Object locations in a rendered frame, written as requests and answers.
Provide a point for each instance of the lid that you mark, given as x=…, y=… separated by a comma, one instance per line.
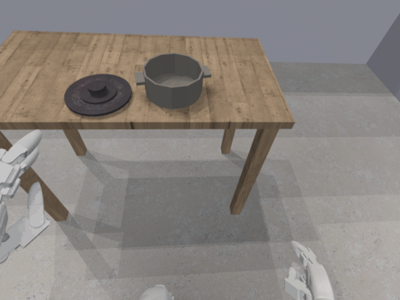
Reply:
x=80, y=101

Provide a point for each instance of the knob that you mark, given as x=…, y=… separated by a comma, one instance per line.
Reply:
x=96, y=87

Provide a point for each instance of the pot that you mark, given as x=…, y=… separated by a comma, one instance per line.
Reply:
x=172, y=80

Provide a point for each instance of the left robot thigh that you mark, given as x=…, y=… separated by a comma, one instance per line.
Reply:
x=156, y=293

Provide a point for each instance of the table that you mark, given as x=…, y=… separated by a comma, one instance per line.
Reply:
x=37, y=67

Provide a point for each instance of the left robot hand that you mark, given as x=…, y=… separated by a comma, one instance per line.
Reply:
x=13, y=164

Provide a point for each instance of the right robot hand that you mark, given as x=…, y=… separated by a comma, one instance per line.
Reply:
x=310, y=284

